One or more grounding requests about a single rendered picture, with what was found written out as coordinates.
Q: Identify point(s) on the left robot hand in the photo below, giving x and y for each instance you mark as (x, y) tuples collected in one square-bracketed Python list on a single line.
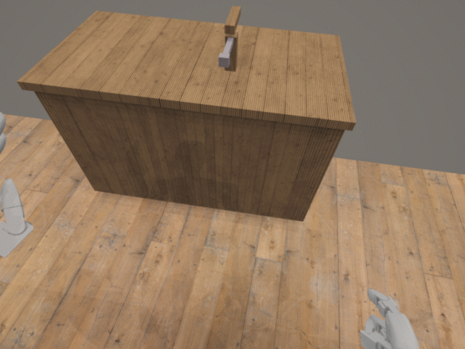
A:
[(15, 229)]

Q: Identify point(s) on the tap lever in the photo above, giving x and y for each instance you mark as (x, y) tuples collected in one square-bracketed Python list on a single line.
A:
[(224, 58)]

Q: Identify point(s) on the right robot hand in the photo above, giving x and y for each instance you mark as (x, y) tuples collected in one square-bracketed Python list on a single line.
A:
[(395, 332)]

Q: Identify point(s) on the counter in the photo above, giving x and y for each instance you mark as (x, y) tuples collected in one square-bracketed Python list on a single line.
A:
[(146, 111)]

